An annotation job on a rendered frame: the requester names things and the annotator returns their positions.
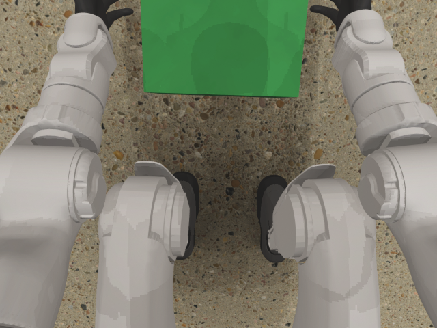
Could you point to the robot right foot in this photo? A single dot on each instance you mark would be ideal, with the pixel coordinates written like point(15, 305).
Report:
point(268, 193)

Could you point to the left robot forearm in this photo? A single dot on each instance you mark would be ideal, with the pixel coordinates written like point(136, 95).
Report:
point(74, 95)

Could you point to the robot left hand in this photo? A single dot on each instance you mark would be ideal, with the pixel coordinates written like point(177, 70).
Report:
point(99, 8)

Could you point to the right robot forearm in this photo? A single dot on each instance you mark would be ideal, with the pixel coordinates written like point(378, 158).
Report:
point(380, 93)

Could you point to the right robot upper arm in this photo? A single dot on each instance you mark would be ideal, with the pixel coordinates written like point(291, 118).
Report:
point(399, 186)

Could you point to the robot right hand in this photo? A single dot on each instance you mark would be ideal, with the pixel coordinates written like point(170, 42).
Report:
point(345, 7)

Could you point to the carton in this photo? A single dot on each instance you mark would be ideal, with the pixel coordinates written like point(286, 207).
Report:
point(249, 48)

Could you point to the right robot thigh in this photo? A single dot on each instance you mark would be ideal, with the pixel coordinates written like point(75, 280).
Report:
point(321, 223)

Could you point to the left robot upper arm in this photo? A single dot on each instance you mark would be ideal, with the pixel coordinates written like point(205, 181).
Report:
point(46, 194)

